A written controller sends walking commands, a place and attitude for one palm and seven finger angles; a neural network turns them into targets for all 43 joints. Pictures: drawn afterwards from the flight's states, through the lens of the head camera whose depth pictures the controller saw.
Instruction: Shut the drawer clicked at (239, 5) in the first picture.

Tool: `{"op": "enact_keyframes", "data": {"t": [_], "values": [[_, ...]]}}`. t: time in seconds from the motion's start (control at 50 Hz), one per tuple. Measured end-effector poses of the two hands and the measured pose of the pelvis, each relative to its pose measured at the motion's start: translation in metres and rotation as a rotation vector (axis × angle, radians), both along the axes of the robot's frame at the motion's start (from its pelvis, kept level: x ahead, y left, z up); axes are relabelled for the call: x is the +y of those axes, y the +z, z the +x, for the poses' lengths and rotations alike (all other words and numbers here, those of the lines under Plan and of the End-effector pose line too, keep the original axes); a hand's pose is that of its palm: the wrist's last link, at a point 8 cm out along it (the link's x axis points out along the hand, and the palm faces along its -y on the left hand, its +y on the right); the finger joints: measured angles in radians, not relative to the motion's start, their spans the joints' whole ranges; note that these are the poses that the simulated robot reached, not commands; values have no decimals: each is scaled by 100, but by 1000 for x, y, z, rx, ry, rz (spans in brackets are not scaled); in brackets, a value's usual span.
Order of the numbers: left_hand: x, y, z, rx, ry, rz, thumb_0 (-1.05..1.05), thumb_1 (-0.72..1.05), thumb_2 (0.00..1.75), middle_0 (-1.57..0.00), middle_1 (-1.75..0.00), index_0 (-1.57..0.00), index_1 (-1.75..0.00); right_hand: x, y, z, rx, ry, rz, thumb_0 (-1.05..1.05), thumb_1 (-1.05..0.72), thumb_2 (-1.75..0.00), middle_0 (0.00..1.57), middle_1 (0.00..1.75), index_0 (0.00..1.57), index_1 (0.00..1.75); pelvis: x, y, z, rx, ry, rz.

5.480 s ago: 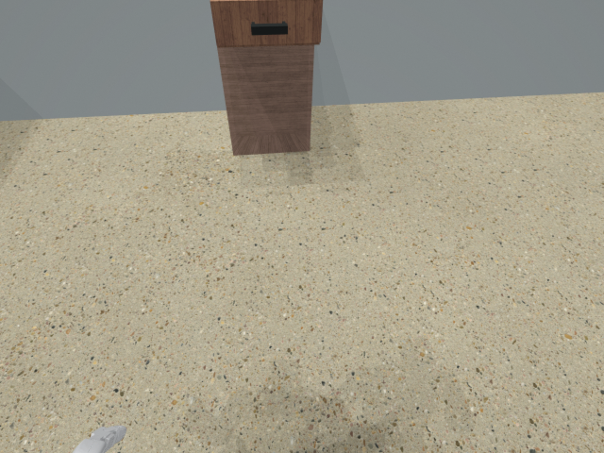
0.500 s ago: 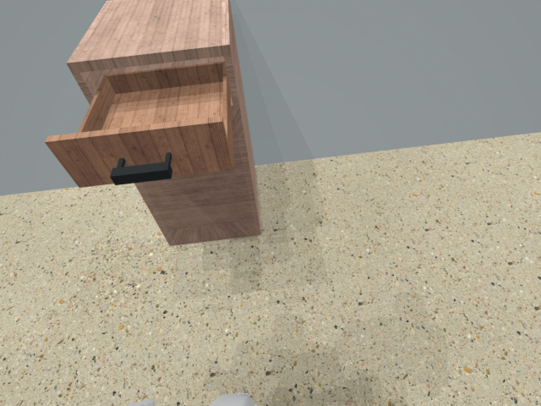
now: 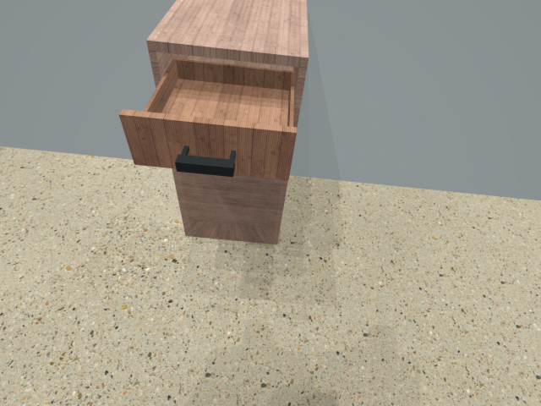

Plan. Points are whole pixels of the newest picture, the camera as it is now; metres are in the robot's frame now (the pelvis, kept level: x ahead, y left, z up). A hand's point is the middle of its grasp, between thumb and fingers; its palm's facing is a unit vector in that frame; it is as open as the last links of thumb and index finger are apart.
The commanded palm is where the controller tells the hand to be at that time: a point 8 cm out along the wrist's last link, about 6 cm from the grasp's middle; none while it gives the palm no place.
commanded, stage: take the last steps up to it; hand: left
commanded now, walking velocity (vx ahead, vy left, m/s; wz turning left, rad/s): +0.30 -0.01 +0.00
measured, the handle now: (207, 158) +0.59 +0.19 -0.01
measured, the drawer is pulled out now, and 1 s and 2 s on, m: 0.28 0.28 0.28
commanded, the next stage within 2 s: come to a stop and stand still in 0.62 s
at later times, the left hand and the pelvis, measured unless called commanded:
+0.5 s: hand (207, 324) +0.29 +0.14 -0.17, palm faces +0.00 -0.98 -0.18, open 7.3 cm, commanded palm none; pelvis +0.17 -0.03 -0.02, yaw +0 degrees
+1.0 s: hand (191, 348) +0.25 +0.16 -0.19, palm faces +0.05 -0.99 -0.15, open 7.3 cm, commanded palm none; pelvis +0.28 +0.00 +0.00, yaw -2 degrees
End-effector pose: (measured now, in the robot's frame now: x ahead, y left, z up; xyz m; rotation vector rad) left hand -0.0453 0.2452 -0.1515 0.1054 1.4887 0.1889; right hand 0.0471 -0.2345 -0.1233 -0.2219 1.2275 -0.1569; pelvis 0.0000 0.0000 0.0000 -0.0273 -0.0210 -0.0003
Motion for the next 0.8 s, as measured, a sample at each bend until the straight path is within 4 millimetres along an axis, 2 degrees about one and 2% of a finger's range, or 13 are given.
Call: {"op": "enact_keyframes", "data": {"t": [0.12, 0.24, 0.32, 0.4, 0.44, 0.5, 0.58, 0.66, 0.72, 0.8], "values": [[7, 4, 68, -98, -28, -11, 1, 91, 90, -19, -30, -20, -30, 16, -2, -38, 157, -59, 14, 1, -92, -90, 20, 30, 20, 29, 10, 4, 28, -4, 9, 6], [-4, 2, 158, -190, -87, -17, 1, 91, 90, -19, -29, -20, -30, 30, -9, -66, 300, -141, 49, 1, -92, -90, 20, 30, 20, 29, 8, -2, 65, -5, 1, 20], [-21, 2, 230, -258, -147, -20, 1, 91, 90, -19, -29, -20, -30, 35, -16, -71, 384, -192, 81, 1, -91, -90, 20, 30, 20, 29, 0, -10, 97, -3, -5, 28], [-42, -1, 299, -353, -185, -9, 1, 91, 90, -19, -30, -20, -30, 30, -29, -59, 462, -223, 117, 1, -91, -90, 20, 30, 20, 29, -15, -24, 136, -5, -10, 30], [-50, 0, 319, -396, -178, 1, 1, 91, 90, -19, -30, -20, -30, 23, -35, -40, 471, -226, 130, 1, -91, -90, 20, 30, 20, 29, -23, -27, 152, -15, -7, 27], [-55, 7, 325, -392, -138, 10, 0, 91, 90, -20, -30, -20, -30, 7, -37, 11, 402, -200, 127, 1, -91, -90, 20, 30, 20, 29, -30, -20, 171, -27, 8, 25], [-51, 16, 314, -321, -83, 48, -1, 93, 90, -20, -30, -21, -30, -12, -34, 100, 237, -140, 110, 1, -91, -90, 20, 30, 20, 29, -34, -7, 195, -16, 8, 25], [-42, 21, 301, -228, -76, 66, -1, 95, 90, -20, -30, -21, -30, -20, -27, 182, 88, -93, 96, 1, -92, -90, 20, 30, 20, 29, -33, 0, 217, -1, 3, 27], [-40, 20, 290, -164, -52, 50, 0, 94, 90, -20, -30, -20, -30, -24, -21, 227, 28, -64, 74, 1, -94, -90, 20, 30, 20, 29, -28, 2, 234, 4, 1, 24], [-39, 11, 278, -90, -6, 13, 0, 93, 90, -20, -30, -20, -30, -16, -14, 275, -12, -14, 52, 1, -94, -90, 19, 30, 19, 29, -17, 1, 256, 2, -3, 13]]}}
